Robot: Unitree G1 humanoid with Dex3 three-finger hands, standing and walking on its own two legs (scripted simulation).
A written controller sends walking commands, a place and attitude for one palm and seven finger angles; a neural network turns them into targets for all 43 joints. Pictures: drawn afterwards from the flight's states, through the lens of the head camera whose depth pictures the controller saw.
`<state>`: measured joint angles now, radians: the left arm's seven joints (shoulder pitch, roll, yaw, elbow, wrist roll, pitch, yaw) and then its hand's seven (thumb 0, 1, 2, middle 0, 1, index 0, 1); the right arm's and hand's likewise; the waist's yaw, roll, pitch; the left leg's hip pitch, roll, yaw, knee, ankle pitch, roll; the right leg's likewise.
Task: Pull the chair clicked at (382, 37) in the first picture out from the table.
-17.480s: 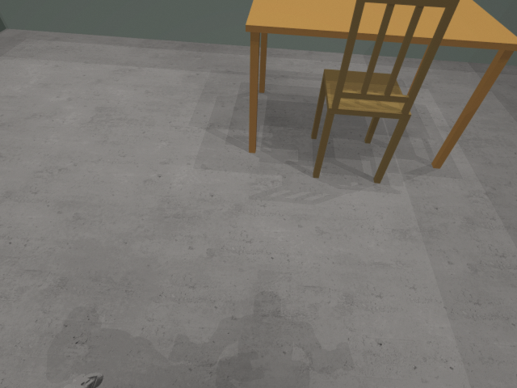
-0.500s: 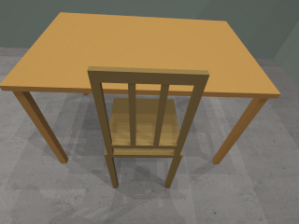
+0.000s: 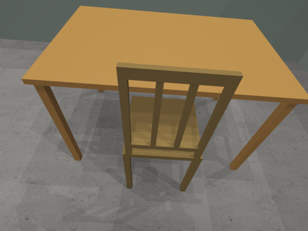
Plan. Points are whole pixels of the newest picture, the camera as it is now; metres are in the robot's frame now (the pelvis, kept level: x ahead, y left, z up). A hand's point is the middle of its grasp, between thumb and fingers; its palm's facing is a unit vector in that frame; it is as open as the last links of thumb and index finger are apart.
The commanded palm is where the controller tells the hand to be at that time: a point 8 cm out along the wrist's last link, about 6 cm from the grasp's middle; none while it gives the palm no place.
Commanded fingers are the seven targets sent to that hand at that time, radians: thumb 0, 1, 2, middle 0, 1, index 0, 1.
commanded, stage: come to a stop and stand still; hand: left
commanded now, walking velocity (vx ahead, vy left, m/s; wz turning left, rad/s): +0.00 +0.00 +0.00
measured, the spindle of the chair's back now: (155, 118) +0.50 +0.04 -0.05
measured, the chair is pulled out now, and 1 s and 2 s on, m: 0.00 0.00 0.00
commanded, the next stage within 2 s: look again from close up in 1.00 s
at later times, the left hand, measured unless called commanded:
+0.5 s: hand out of the picture +0.05 +0.30 -0.16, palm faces +0.04 -0.98 -0.21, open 7.3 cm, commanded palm none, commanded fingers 0.00 0.90 0.90 -0.20 -0.30 -0.20 -0.30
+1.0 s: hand out of the picture +0.06 +0.31 -0.17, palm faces -0.01 -0.99 -0.13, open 7.3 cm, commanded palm none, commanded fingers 0.00 0.90 0.90 -0.20 -0.30 -0.20 -0.30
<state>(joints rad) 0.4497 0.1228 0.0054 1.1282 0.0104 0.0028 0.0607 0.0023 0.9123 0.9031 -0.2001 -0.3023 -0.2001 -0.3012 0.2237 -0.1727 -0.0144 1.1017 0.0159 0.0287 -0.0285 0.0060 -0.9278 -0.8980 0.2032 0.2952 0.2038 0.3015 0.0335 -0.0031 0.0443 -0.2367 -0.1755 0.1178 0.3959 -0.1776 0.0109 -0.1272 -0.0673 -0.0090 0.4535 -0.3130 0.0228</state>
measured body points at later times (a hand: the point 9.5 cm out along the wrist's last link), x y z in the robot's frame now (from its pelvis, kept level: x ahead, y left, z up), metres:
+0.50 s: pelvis +0.00 +0.10 +0.02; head +0.02 +0.13 +0.46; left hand +0.04 +0.35 -0.15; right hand -0.01 -0.13 -0.12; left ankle +0.01 +0.08 -0.73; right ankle -0.06 -0.04 -0.70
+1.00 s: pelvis -0.01 +0.15 +0.02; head +0.02 +0.18 +0.46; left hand +0.06 +0.37 -0.15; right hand -0.03 -0.06 -0.13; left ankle -0.01 +0.22 -0.73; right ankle -0.04 -0.01 -0.69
